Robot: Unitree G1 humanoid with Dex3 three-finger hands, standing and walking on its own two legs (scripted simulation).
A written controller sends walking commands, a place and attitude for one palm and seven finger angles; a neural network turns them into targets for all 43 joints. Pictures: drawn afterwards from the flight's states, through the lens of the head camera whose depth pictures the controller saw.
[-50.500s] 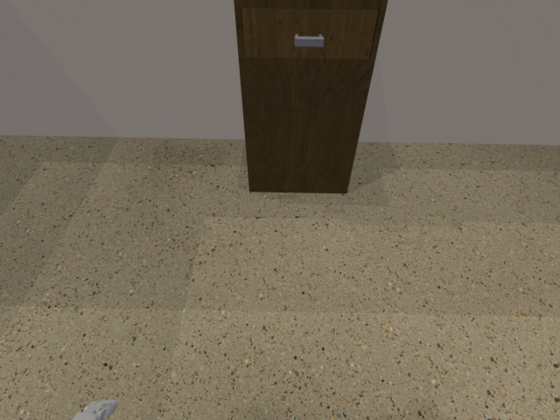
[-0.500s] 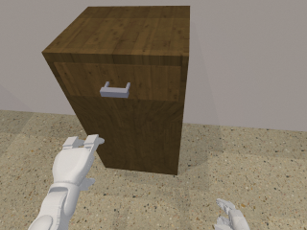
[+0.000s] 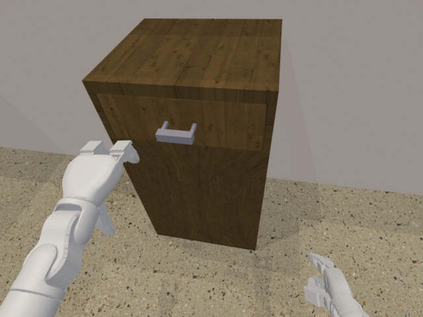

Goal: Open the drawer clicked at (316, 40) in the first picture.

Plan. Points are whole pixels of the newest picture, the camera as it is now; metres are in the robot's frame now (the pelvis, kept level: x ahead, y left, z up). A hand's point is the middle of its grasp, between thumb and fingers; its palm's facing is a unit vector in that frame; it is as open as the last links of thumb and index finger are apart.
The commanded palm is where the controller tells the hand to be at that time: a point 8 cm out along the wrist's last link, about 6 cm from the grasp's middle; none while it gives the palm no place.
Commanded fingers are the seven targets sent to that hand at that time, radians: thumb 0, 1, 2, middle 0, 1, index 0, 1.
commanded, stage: raise the hand with hooked fingers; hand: left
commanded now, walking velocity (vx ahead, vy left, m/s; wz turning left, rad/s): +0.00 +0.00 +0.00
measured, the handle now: (177, 131) +0.56 +0.18 +0.01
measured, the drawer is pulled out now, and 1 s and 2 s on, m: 0.00 0.00 0.00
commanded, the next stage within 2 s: move the hooked fingers above the handle in 0.54 s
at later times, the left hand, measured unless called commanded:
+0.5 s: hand (103, 183) +0.30 +0.24 +0.12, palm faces +0.05 -0.09 -0.99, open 13.8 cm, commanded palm +0.27 +0.24 +0.19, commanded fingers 0.00 -0.50 0.30 -0.30 -1.20 -0.30 -1.20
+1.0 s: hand (126, 169) +0.34 +0.22 +0.11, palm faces +0.04 -0.04 -1.00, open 13.8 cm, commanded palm +0.33 +0.23 +0.17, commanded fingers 0.00 -0.50 0.30 -0.30 -1.20 -0.30 -1.20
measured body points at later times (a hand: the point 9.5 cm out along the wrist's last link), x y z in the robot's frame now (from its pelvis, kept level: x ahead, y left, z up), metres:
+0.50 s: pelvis -0.01 +0.00 +0.00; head +0.02 -0.03 +0.45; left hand +0.29 +0.24 +0.17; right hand +0.18 -0.23 -0.11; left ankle -0.01 +0.13 -0.74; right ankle -0.01 -0.12 -0.74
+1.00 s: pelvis -0.02 +0.00 +0.00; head +0.00 -0.03 +0.45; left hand +0.33 +0.22 +0.16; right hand +0.16 -0.22 -0.12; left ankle -0.01 +0.13 -0.74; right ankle -0.01 -0.12 -0.74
